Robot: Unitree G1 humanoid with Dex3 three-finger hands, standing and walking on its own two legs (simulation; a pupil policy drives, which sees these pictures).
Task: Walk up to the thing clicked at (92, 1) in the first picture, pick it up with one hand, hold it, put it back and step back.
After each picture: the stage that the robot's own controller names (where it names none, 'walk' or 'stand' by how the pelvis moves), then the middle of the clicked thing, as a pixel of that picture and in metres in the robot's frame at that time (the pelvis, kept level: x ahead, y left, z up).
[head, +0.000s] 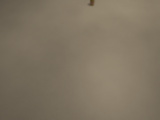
stand; (92, 1) +2.31 -0.14 -0.72
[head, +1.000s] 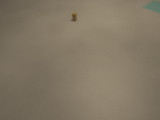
walk; (74, 16) +2.16 +0.22 -0.70
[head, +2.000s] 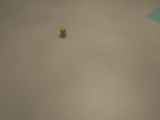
walk; (63, 32) +1.53 +0.31 -0.71
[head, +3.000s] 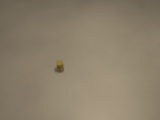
walk; (60, 66) +1.00 +0.28 -0.72
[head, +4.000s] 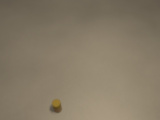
walk; (57, 106) +0.58 +0.23 -0.70
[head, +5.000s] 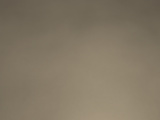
stand; out of the picture +0.35 +0.21 -0.69
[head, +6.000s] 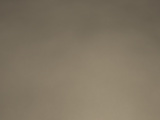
stand; out of the picture +0.31 +0.20 -0.72
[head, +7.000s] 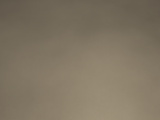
stand; out of the picture +0.32 +0.19 -0.73
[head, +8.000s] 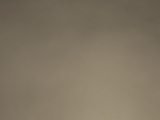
stand; out of the picture +0.32 +0.20 -0.73
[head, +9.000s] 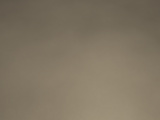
stand; out of the picture +0.30 +0.20 -0.73
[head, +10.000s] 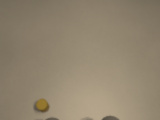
go down; (43, 105) +0.35 +0.21 -0.57
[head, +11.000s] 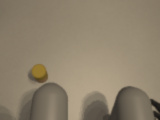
go down; (40, 74) +0.41 +0.22 -0.33
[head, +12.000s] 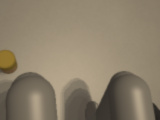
close in; (7, 62) +0.39 +0.25 -0.25
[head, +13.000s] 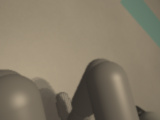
close; out of the picture +0.39 +0.27 -0.22
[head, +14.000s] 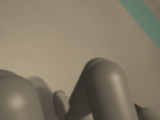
close; out of the picture +0.38 +0.27 -0.22
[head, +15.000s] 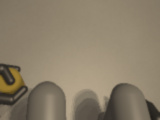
lift; (12, 85) +0.30 +0.25 -0.08
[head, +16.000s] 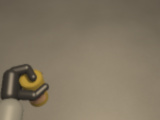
hold; (35, 88) +0.32 +0.17 +0.04
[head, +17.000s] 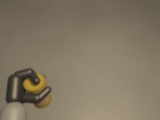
hold; (38, 91) +0.32 +0.17 +0.00
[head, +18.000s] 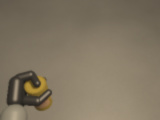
hold; (39, 94) +0.32 +0.17 +0.00
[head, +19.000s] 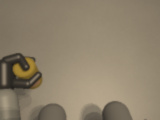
crouch; (29, 74) +0.37 +0.19 -0.08
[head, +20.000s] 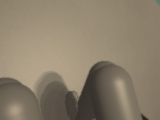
lower; out of the picture +0.41 +0.27 -0.21
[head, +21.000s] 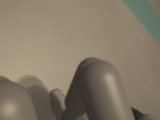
lower; out of the picture +0.41 +0.29 -0.22
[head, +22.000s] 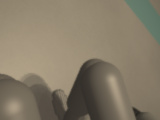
lower; out of the picture +0.40 +0.29 -0.23
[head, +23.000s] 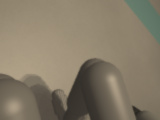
lower; out of the picture +0.40 +0.29 -0.23
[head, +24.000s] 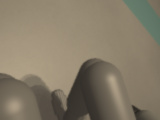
lower; out of the picture +0.40 +0.29 -0.23
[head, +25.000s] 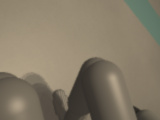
withdraw; out of the picture +0.39 +0.27 -0.23
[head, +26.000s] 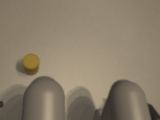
walk; (31, 65) +0.41 +0.22 -0.29
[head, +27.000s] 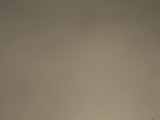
stand; out of the picture +0.34 +0.18 -0.65
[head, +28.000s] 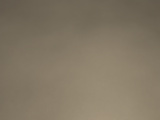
stand; out of the picture +0.35 +0.19 -0.67
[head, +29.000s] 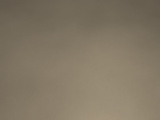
stand; out of the picture +0.36 +0.19 -0.68
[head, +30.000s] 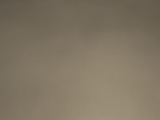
walk; out of the picture +0.37 +0.19 -0.72
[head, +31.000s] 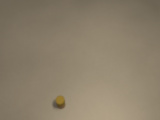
walk; (60, 102) +0.48 +0.16 -0.69
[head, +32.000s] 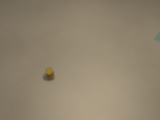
walk; (50, 74) +0.73 +0.27 -0.69
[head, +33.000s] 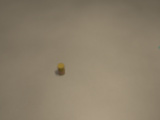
stand; (61, 69) +0.96 +0.23 -0.70
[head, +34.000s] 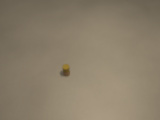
stand; (66, 70) +0.95 +0.18 -0.72
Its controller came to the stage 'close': yes
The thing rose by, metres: 0.70
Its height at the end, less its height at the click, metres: +0.00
